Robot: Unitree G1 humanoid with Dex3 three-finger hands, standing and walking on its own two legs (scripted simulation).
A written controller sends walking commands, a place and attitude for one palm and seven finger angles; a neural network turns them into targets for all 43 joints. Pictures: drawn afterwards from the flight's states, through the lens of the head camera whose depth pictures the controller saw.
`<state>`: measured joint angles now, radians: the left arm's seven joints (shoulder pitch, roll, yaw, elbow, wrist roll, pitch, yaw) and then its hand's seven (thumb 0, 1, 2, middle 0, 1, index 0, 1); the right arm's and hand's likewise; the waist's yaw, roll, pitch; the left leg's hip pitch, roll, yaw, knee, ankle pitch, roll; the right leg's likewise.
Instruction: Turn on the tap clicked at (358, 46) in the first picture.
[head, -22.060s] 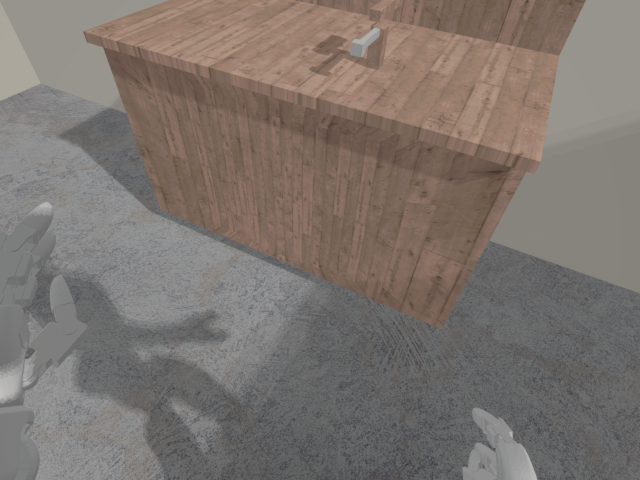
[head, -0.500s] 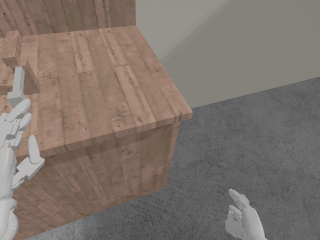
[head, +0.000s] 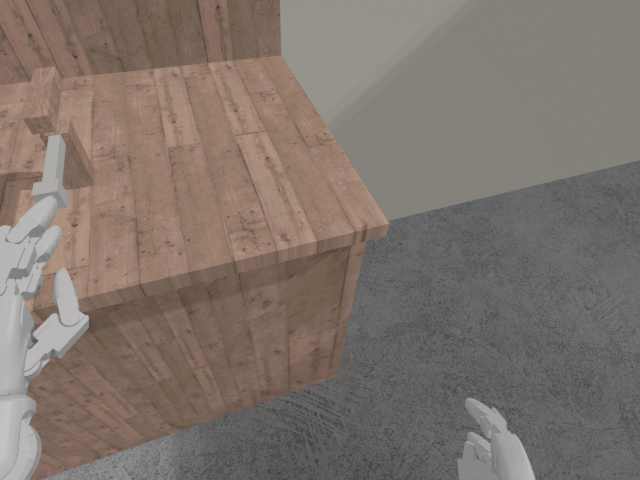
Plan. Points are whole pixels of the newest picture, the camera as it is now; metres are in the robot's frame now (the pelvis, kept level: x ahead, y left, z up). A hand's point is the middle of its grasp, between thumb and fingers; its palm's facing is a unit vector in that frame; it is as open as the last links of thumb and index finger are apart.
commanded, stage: look again from close up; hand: left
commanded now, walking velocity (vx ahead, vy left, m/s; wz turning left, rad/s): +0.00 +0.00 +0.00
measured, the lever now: (50, 195) +0.39 +0.38 +0.13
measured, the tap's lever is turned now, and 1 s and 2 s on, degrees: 0 0 0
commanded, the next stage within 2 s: come to a stop and stand still in 0.02 s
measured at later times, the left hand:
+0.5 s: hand (106, 333) +0.22 +0.23 +0.13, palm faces +0.26 -0.89 -0.38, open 7.4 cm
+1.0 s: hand (80, 306) +0.23 +0.26 +0.15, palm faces +0.37 -0.86 -0.36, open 7.4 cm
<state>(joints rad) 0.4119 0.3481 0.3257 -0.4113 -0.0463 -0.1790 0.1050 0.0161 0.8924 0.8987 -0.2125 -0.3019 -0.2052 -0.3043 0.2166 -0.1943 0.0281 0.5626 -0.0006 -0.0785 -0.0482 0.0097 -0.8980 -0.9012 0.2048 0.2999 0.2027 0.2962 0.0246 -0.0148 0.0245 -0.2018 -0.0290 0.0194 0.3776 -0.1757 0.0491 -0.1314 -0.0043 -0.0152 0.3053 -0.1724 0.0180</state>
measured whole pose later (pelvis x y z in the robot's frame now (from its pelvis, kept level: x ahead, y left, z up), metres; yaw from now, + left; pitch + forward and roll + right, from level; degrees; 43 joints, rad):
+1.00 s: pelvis +0.01 +0.00 +0.00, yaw -1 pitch +1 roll -1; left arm 0.43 0.38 0.36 -0.45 -0.05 -0.18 0.10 0.02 0.89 0.90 -0.21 -0.30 -0.21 -0.30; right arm 0.19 -0.19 0.03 0.55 0.00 -0.10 -0.04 0.01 -0.90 -0.90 0.21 0.30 0.20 0.30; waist 0.03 -0.04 0.03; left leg -0.21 -0.03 0.03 0.42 -0.21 0.05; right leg -0.14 0.00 0.00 0.34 -0.20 0.02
